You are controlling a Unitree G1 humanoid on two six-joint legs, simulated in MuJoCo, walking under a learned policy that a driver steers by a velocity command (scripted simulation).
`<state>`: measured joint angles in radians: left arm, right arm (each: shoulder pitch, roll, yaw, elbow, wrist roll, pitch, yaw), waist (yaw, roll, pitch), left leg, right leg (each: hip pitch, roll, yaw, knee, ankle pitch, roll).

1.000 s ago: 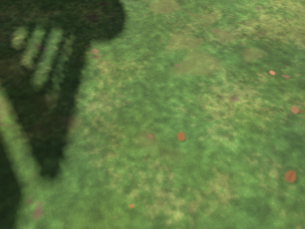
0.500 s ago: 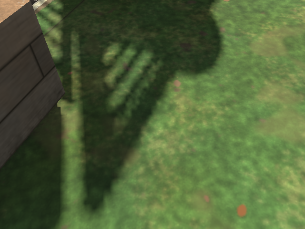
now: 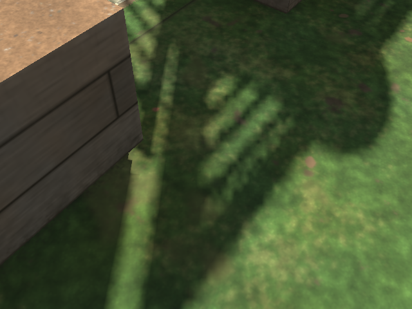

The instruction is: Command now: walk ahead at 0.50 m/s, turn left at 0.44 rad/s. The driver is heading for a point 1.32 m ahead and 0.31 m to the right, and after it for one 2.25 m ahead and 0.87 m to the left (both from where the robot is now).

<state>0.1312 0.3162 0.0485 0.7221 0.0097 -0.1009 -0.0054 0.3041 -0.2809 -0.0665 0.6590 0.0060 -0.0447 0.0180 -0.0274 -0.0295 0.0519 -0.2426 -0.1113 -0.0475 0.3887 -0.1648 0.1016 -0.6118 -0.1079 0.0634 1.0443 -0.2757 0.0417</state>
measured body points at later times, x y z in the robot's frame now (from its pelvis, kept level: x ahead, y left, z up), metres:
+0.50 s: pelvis +0.28 -0.07 +0.00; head +0.31 -0.08 +0.45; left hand +0.34 +0.21 -0.11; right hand +0.44 -0.33 -0.11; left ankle +0.29 +0.08 -0.67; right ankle +0.30 -0.16 -0.74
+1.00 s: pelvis +0.54 -0.01 +0.00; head +0.57 +0.00 +0.45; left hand +0.68 +0.27 -0.12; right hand +0.61 -0.29 -0.10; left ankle +0.55 +0.10 -0.74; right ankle +0.56 -0.16 -0.66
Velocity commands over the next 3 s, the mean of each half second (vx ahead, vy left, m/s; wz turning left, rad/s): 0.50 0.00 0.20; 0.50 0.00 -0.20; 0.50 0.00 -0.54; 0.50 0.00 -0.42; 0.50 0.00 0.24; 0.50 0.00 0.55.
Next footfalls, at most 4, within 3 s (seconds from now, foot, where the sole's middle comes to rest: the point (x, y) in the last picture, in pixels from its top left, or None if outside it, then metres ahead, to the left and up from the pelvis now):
0.28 right None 0.34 -0.16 -0.78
0.78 left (172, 266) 0.59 0.10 -0.78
1.28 right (254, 204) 0.83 -0.19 -0.78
1.78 left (231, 134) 1.17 -0.13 -0.78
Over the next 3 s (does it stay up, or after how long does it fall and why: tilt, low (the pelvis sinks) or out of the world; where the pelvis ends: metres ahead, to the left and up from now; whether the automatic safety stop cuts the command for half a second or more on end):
stays up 1.54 -0.39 0.00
